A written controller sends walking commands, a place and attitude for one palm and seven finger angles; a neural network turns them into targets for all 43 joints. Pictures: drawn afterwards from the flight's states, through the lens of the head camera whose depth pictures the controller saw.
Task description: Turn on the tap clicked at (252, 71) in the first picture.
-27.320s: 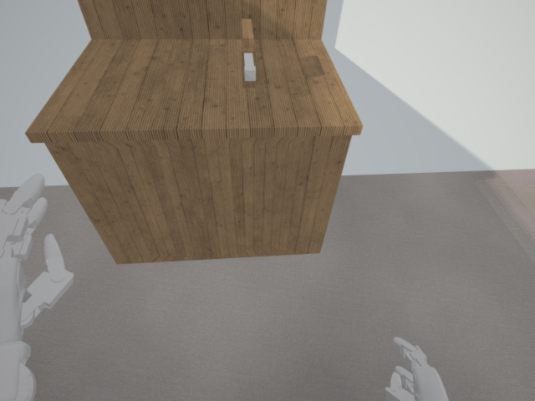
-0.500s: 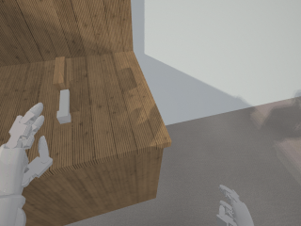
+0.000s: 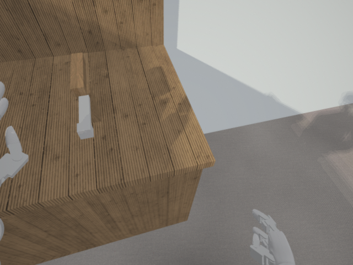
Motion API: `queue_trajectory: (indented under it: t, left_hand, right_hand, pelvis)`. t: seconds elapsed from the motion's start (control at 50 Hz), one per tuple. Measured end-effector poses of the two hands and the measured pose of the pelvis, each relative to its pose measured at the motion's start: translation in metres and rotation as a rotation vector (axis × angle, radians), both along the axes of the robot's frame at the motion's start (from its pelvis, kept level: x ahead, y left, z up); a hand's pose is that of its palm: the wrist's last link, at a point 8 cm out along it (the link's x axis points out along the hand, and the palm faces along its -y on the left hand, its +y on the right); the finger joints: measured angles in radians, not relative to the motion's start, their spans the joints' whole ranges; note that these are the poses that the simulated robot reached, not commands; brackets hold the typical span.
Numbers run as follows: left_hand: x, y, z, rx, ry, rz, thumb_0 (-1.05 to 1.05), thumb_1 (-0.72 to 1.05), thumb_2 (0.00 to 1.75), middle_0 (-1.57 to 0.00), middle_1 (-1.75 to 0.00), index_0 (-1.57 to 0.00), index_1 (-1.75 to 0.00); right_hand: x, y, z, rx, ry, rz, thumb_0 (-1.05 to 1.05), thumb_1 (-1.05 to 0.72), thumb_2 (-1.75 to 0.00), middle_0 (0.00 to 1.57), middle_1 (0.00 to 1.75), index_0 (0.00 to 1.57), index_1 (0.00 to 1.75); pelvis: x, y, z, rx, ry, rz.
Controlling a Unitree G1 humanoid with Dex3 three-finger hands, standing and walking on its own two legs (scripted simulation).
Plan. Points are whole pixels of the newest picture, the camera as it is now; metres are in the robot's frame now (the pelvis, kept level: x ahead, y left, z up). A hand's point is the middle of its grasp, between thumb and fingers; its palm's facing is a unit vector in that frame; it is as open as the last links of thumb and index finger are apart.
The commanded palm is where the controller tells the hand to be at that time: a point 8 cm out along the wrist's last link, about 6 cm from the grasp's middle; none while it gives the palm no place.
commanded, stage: come to a stop and stand still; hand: left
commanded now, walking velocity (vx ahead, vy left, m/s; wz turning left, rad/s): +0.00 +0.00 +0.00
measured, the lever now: (85, 130) +0.36 +0.24 +0.09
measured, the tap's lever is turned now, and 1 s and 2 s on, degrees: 0 0 0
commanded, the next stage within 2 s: look again from close up in 0.50 s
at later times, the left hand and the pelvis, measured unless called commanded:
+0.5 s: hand (36, 156) +0.25 +0.26 +0.16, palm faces +0.34 -0.86 -0.38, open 7.4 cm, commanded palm +0.19 +0.30 +0.18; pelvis +0.03 +0.02 +0.00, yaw +0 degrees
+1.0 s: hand (39, 183) +0.21 +0.24 +0.16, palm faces +0.40 -0.84 -0.36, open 7.4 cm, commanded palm +0.15 +0.27 +0.18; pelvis +0.00 -0.01 +0.00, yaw +0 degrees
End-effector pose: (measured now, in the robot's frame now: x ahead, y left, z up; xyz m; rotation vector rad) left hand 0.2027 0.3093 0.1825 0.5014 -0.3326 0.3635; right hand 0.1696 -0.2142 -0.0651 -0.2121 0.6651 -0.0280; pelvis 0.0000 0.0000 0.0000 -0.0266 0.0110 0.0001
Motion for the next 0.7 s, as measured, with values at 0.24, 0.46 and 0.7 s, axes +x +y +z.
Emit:
queue_trajectory:
  t: [0.24,0.46,0.7]
  left_hand:
    - [-0.002,0.014,-0.013,-0.007,0.014,-0.006,0.02,0.89,0.90,-0.22,-0.31,-0.22,-0.30]
    - [0.014,-0.012,-0.003,-0.045,-0.028,-0.097,0.02,0.89,0.90,-0.21,-0.31,-0.21,-0.30]
    - [-0.014,-0.010,-0.012,-0.068,0.039,-0.014,0.02,0.89,0.90,-0.21,-0.31,-0.21,-0.30]
  right_hand:
    - [0.017,0.027,-0.005,-0.043,0.080,0.032,0.01,-0.90,-0.90,0.21,0.30,0.20,0.30]
    - [0.044,0.019,0.013,-0.031,-0.020,-0.008,0.01,-0.90,-0.90,0.21,0.30,0.20,0.30]
    - [0.015,0.004,0.003,-0.063,0.058,-0.020,0.01,-0.90,-0.90,0.20,0.30,0.20,0.30]
  pelvis:
    - [0.023,0.015,-0.003,0.011,-0.010,0.019]
    - [0.029,0.018,-0.002,-0.020,-0.007,0.007]
    - [0.014,0.009,-0.001,-0.003,-0.032,0.010]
